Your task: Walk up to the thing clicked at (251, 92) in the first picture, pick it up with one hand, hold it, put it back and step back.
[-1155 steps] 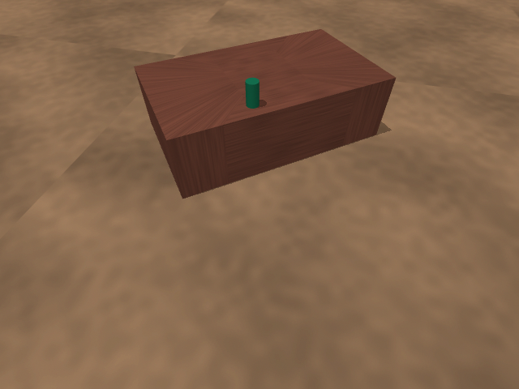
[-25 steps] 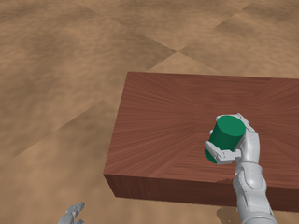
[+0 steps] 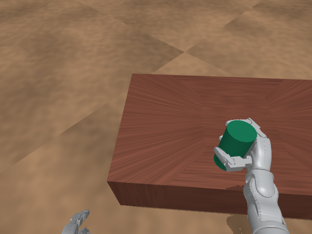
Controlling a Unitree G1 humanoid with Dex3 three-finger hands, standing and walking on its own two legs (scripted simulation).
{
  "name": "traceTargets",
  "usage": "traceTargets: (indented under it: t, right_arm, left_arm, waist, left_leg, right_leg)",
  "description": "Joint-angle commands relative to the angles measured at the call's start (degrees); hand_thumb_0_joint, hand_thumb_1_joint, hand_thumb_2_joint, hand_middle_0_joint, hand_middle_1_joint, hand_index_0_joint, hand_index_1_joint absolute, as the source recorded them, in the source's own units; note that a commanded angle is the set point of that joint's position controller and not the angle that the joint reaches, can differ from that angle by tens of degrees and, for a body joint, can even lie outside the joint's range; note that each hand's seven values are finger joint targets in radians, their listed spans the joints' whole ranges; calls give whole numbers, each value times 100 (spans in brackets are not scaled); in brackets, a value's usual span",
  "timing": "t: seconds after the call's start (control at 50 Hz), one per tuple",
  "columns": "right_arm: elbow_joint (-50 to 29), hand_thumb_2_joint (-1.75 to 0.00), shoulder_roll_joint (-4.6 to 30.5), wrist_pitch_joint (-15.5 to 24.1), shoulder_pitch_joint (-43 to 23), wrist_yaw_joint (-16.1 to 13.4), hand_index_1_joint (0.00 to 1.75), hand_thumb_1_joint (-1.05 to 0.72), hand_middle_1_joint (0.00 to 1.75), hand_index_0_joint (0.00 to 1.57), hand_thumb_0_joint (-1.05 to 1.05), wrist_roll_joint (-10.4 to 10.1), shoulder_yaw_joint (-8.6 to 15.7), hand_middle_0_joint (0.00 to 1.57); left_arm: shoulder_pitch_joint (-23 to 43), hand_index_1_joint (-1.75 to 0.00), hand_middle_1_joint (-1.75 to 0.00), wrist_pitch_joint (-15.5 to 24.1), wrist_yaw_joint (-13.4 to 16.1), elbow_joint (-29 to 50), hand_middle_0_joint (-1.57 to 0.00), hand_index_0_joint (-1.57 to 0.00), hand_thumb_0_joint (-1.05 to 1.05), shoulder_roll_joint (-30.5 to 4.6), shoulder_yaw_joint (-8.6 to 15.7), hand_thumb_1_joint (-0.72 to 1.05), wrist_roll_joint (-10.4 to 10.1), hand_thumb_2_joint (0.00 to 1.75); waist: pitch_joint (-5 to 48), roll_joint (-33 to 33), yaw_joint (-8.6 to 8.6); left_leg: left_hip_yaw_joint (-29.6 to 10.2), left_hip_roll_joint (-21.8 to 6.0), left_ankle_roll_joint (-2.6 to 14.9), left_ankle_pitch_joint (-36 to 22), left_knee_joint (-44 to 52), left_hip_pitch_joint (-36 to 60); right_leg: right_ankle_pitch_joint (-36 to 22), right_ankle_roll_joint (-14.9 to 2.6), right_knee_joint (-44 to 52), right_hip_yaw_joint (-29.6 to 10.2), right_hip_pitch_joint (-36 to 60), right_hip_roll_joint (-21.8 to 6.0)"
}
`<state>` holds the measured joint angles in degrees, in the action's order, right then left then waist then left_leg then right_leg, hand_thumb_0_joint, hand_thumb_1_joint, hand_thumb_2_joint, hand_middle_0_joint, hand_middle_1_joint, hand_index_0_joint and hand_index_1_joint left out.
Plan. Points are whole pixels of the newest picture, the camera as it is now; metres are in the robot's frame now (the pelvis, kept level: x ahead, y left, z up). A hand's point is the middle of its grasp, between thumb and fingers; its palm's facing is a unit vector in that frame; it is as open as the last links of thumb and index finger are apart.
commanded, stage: hold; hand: right
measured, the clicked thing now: (233, 146) +0.33 -0.18 +0.05
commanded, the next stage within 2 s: crouch in 0.52 s
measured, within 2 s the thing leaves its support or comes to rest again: neither
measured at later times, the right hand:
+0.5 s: hand (229, 144) +0.34 -0.17 +0.06, palm faces +0.19 +0.98 +0.02, open 9.5 cm
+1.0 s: hand (224, 147) +0.37 -0.19 -0.02, palm faces +0.23 +0.97 +0.02, open 9.5 cm
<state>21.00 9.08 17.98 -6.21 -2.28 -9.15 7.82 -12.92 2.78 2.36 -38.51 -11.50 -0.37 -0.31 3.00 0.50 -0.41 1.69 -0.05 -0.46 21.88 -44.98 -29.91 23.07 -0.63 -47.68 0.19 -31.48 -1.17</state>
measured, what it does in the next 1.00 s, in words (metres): stands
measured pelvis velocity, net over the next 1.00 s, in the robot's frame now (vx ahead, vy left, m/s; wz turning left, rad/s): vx -0.02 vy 0.01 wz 0.00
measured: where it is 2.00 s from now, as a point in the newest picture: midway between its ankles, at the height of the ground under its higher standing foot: outside the picture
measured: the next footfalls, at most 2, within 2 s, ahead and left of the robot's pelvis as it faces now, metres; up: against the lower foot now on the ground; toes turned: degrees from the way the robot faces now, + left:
none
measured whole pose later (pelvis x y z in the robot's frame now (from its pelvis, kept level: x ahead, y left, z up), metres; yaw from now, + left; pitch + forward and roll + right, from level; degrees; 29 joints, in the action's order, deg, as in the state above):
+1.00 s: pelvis -0.02 +0.01 -0.04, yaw +0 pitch +16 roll +1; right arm 40.7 12.3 27.8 -21.3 -0.4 -8.3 14.2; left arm -11.7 3.9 0.8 -38.5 -13.1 0.4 1.3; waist 5.1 -1.5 -2.3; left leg 2.0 0.0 0.1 26.6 -60.5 -50.1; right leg 27.3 -0.3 -62.4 -0.3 -51.3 -1.5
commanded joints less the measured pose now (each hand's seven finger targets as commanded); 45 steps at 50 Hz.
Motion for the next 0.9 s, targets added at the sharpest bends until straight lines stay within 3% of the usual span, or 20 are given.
traceTargets:
  t: [0.0, 0.16, 0.22, 0.24, 0.32, 0.34, 0.4, 0.44, 0.48, 0.5, 0.52, 0.56, 0.58, 0.6, 0.62, 0.7, 0.72, 0.8, 0.86, 0.88]
  right_arm:
    - [-1468, -130, 635, 454, -1508, 33, 141, -28, 141, 132, 0, 6, 162, 129]
    - [-1402, -131, 538, 426, -1305, 7, 142, -25, 142, 133, 0, -21, 155, 129]
    - [-1478, -131, 642, 445, -1576, 20, 142, -24, 143, 133, 0, -26, 197, 130]
    - [-1513, -131, 645, 461, -1458, 26, 142, -24, 142, 133, 0, -30, 199, 129]
    - [-1576, -131, 685, 476, -1528, 21, 142, -26, 142, 133, 0, -18, 234, 129]
    - [-1185, -131, 454, 440, -1346, 40, 142, -25, 142, 132, 0, -17, 72, 128]
    - [-1602, -132, 691, 481, -1623, 54, 144, -24, 144, 134, 0, 12, 223, 130]
    - [-1202, -131, 538, 436, -1310, 61, 143, -24, 143, 133, 0, 3, 151, 130]
    - [-1607, -131, 597, 490, -1673, 29, 142, -26, 142, 133, 0, 4, 170, 129]
    - [-1275, -131, 569, 464, -1407, 25, 143, -25, 143, 133, 0, 1, 197, 130]
    - [-1562, -131, 685, 492, -1537, 16, 142, -25, 143, 133, 0, -2, 257, 129]
    - [-1375, -131, 639, 475, -1440, 17, 142, -24, 142, 133, 0, 5, 239, 130]
    - [-1157, -131, 746, 481, -1415, -9, 143, -25, 143, 134, 0, 29, 366, 130]
    - [-1272, -132, 606, 492, -1340, 14, 143, -17, 143, 131, 0, 16, 235, 126]
    - [-1381, -125, 682, 531, -1466, 21, 138, -24, 138, 131, 0, 2, 272, 129]
    - [-1029, -131, 652, 564, -1633, 58, 145, -23, 145, 137, 0, -13, 295, 133]
    - [-623, -131, 526, 583, -1693, 94, 145, -23, 145, 136, 0, -16, 215, 133]
    - [33, -129, 703, 826, -2118, 120, 143, -22, 143, 135, 0, -8, 466, 132]
    - [-96, -129, 1018, 1235, -3266, 155, 142, -22, 142, 134, 0, 10, 664, 130]
    - [551, -130, 1043, 1285, -3097, 175, 143, -19, 143, 134, 0, 65, 709, 130]
  left_arm:
    - [224, -31, -31, 264, 55, 737, -20, -20, 0, -727, 259, 91, 13, 90]
    - [204, -30, -31, 262, 45, 724, -20, -20, 0, -726, 260, 91, 16, 90]
    - [164, -30, -31, 251, 60, 724, -20, -20, 0, -775, 277, 91, 0, 90]
    - [181, -30, -31, 249, 53, 717, -20, -20, 0, -735, 261, 90, 5, 90]
    - [133, -30, -31, 254, 66, 721, -20, -20, 0, -741, 270, 91, 7, 90]
    - [103, -30, -31, 252, 59, 678, -20, -20, 0, -724, 266, 91, 10, 90]
    - [67, -30, -31, 257, 57, 691, -20, -20, 0, -793, 336, 91, 18, 90]
    - [62, -30, -31, 228, 49, 675, -20, -20, 0, -719, 277, 91, 14, 90]
    - [64, -30, -31, 263, 46, 704, -20, -20, 0, -763, 322, 91, 17, 90]
    - [67, -30, -31, 245, 35, 636, -20, -20, 0, -703, 267, 91, 18, 90]
    - [67, -30, -31, 235, 32, 670, -20, -20, 0, -738, 303, 92, 15, 90]
    - [141, -30, -31, 241, 30, 714, -20, -20, 0, -784, 328, 92, 14, 90]
    - [71, -30, -31, 214, 29, 663, -20, -20, 0, -738, 292, 91, 20, 90]
    - [95, -30, -31, 205, 12, 711, -19, -21, 0, -744, 293, 92, 21, 89]
    - [107, -30, -31, 200, 8, 710, -18, -19, 0, -727, 284, 93, 15, 91]
    - [131, -30, -30, 206, 6, 656, -19, -19, 0, -781, 318, 91, 29, 91]
    - [126, -30, -30, 205, 9, 617, -19, -19, 0, -789, 319, 91, 36, 91]
    - [103, -30, -30, 240, -18, 504, -19, -19, 0, -829, 348, 91, 87, 91]
    - [96, -30, -30, 298, -55, 575, -19, -20, 0, -905, 371, 92, 129, 90]
    - [-70, -30, -30, 294, -59, 443, -19, -20, 0, -923, 377, 91, 138, 90]
  waist:
    - [1435, 115, -33]
    - [1374, 40, -25]
    - [1348, 16, -86]
    - [1431, 91, -19]
    - [1571, 69, -39]
    - [1370, -108, -122]
    - [1732, 108, -72]
    - [1383, -119, -93]
    - [1692, 99, -60]
    - [1474, 15, -37]
    - [1566, 152, -27]
    - [1452, -7, -27]
    - [1392, 69, -21]
    - [1426, 3, -32]
    - [1482, 90, -11]
    - [1327, -60, -106]
    - [1045, -155, -211]
    - [918, -329, -233]
    - [1744, 14, -272]
    - [1788, -45, -281]
  left_leg:
    - [30, 75, 107, -1197, 570, 626]
    - [60, 81, 105, -1404, 494, 669]
    - [45, 87, 103, -1282, 524, 575]
    - [16, 67, 101, -1377, 525, 703]
    - [-28, 44, 80, -1752, 502, 793]
    - [1, 58, 80, -1715, 493, 697]
    - [-38, 42, 83, -1876, 449, 715]
    - [-23, 48, 74, -1729, 526, 708]
    - [-34, 37, 80, -1855, 473, 778]
    - [-12, 50, 90, -1726, 497, 707]
    - [-14, 50, 100, -1773, 481, 750]
    - [-12, 63, 93, -1652, 482, 689]
    - [-19, 53, 104, -1652, 486, 726]
    - [-4, 59, 106, -1659, 482, 751]
    - [-4, 58, 106, -1699, 473, 781]
    - [-46, 61, 97, -1441, 426, 470]
    - [-35, 68, 92, -1236, 416, 233]
    - [-106, 31, 82, -597, 140, -312]
    - [-155, 25, 109, -753, -455, -724]
    - [-143, 41, 116, -785, -660, -974]
  right_leg:
    - [-1155, 11, 782, -121, 775, 10]
    - [-1388, 19, 773, -133, 659, 0]
    - [-1243, 5, 787, -142, 698, -12]
    - [-1327, 9, 748, -110, 738, 11]
    - [-1663, -7, 635, -66, 830, 41]
    - [-1624, -19, 633, -83, 692, 30]
    - [-1788, -21, 577, -58, 889, 30]
    - [-1597, -40, 606, -48, 685, 46]
    - [-1721, -16, 604, -48, 838, 45]
    - [-1648, -13, 621, -64, 757, 33]
    - [-1704, 0, 636, -69, 788, 36]
    - [-1574, -10, 655, -68, 688, 26]
    - [-1570, -6, 649, -58, 621, 33]
    - [-1587, -6, 669, -71, 662, 21]
    - [-1648, 2, 657, -78, 702, 22]
    - [-1304, -30, 585, -74, 502, 18]
    - [-1089, -45, 568, -84, 350, 5]
    - [-432, -96, 220, -109, -354, 32]
    - [-595, -63, -295, -155, -429, 36]
    - [-658, -47, -490, -172, -572, 36]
